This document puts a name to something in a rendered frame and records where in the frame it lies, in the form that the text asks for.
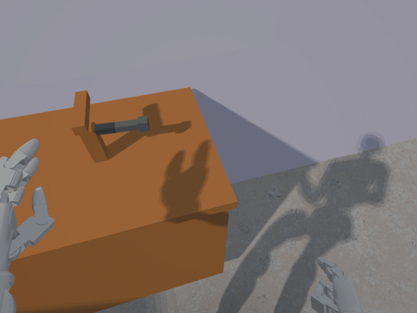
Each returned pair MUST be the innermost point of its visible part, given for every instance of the robot left hand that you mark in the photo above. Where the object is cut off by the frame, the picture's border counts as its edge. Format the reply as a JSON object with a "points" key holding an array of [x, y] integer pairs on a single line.
{"points": [[15, 173]]}

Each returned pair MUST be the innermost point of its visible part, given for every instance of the robot right hand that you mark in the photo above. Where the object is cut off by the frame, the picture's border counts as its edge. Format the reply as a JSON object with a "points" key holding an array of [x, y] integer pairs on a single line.
{"points": [[340, 297]]}

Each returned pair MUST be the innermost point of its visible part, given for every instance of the tap lever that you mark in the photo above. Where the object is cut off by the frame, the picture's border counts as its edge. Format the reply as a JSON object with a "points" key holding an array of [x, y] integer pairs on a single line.
{"points": [[141, 124]]}

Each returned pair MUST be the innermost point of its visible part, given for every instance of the left robot forearm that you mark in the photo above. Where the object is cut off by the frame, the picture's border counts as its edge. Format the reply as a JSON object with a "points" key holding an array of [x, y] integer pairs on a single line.
{"points": [[7, 301]]}

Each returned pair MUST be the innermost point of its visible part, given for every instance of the counter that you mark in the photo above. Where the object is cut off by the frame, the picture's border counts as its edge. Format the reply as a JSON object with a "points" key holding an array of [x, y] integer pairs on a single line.
{"points": [[135, 213]]}

